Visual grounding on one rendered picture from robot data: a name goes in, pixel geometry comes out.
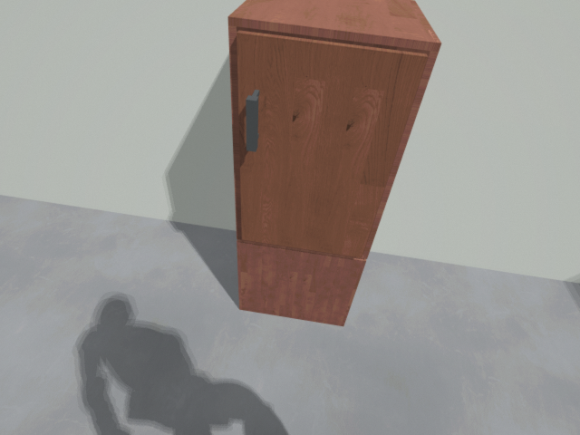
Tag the cupboard door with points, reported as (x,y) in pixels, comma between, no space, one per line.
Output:
(330,121)

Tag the handle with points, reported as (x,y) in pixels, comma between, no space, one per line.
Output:
(252,121)

